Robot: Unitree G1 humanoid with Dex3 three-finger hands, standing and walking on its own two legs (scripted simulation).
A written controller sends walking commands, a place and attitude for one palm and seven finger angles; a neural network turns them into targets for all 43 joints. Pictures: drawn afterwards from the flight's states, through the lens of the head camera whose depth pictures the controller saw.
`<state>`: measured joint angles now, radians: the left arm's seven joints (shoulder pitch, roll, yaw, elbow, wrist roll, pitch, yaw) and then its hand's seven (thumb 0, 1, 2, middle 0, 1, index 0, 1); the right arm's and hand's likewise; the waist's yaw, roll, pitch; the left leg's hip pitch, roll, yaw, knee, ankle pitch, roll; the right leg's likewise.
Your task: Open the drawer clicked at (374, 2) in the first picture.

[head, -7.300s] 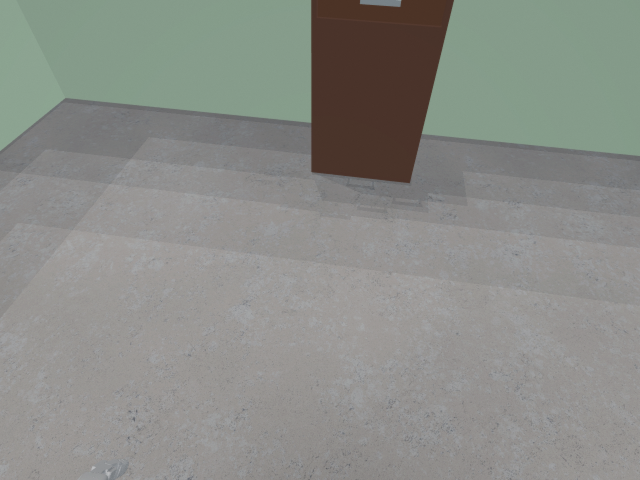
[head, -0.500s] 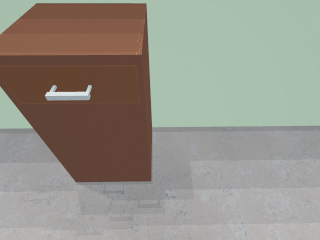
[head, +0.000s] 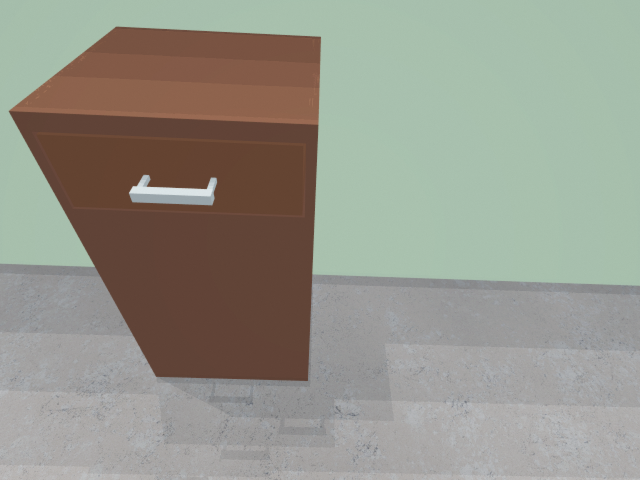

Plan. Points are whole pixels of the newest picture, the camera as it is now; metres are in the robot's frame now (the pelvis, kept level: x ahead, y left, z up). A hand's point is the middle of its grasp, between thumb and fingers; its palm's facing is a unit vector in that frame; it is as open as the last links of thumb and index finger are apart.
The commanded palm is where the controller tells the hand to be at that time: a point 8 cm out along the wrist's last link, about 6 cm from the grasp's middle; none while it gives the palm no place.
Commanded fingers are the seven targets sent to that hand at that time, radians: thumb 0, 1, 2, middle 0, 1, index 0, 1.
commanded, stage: look again from close up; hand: left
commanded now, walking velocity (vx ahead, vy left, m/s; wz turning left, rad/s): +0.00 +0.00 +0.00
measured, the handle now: (175, 188) +0.57 +0.30 +0.04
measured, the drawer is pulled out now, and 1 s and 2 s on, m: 0.00 0.00 0.00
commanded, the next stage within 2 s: shuffle to correct the standing spot in 0.14 s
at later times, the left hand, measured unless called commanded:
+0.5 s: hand out of the picture -0.02 +0.20 -0.17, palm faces +0.03 -0.98 -0.21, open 7.4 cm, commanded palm none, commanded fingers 0.00 0.90 0.90 -0.20 -0.30 -0.20 -0.30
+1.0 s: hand out of the picture +0.12 +0.22 -0.17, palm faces +0.00 -0.97 -0.23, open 7.3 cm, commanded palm none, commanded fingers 0.00 0.90 0.90 -0.20 -0.30 -0.20 -0.30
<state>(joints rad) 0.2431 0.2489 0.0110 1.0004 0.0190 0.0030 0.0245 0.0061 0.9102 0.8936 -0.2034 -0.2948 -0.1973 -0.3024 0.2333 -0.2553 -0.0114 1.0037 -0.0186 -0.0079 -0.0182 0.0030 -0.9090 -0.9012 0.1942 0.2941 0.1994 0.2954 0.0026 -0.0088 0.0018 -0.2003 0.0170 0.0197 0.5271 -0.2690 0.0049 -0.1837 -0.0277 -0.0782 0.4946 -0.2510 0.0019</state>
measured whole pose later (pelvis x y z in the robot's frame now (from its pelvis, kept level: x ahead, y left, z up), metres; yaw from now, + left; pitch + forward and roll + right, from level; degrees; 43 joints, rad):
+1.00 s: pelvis +0.07 +0.04 +0.00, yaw -1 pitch +0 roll +0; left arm 0.22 0.16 0.02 1.01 0.02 0.00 0.06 0.01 0.93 0.89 -0.20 -0.29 -0.20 -0.30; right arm 0.32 -0.10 -0.01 1.10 0.00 0.01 -0.03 0.00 -0.91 -0.90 0.20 0.29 0.20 0.30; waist -0.03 0.00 0.05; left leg -0.17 -0.04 0.08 0.55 -0.36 0.03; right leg -0.26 -0.05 -0.12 0.56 -0.28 -0.01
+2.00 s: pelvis +0.00 +0.03 +0.00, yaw -1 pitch -2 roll +0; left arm 0.37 0.11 -0.01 1.09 0.02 0.00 0.04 0.01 0.91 0.89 -0.20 -0.29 -0.20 -0.30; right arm 0.38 -0.13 0.01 1.12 -0.01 0.00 -0.02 0.00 -0.91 -0.90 0.19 0.29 0.20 0.30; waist 0.00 -0.01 0.01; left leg -0.19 -0.03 0.08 0.47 -0.24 0.06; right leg -0.26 -0.02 -0.07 0.47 -0.17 -0.02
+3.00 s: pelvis +0.03 +0.03 +0.01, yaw -2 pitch -1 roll +0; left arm 0.33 0.11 -0.01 1.10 0.02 -0.02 0.05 0.01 0.92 0.89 -0.20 -0.29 -0.20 -0.30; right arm 0.32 -0.11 0.02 1.13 -0.01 -0.02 -0.03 0.00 -0.91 -0.90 0.19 0.29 0.20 0.30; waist 0.01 -0.01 0.02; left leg -0.15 -0.02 0.07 0.43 -0.26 0.04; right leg -0.21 0.00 -0.06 0.43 -0.19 -0.02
